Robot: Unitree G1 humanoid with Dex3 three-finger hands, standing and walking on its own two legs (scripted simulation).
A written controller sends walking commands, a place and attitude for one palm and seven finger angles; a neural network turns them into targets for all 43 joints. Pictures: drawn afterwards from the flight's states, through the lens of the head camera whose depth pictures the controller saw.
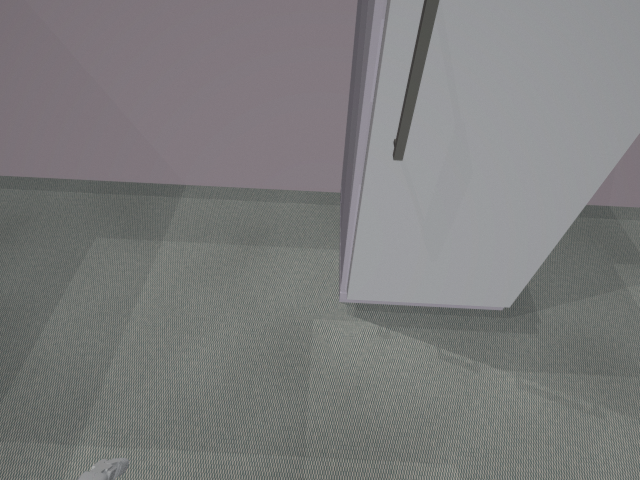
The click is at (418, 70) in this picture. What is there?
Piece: fridge door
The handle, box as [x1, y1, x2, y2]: [393, 0, 438, 160]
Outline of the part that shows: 438,0 424,0 396,138 394,139 393,159 402,160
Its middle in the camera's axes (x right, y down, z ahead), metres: +0.17 -0.30 +0.72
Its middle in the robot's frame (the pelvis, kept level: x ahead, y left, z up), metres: +0.77 -0.13 +0.14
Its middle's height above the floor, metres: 0.91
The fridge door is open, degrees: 0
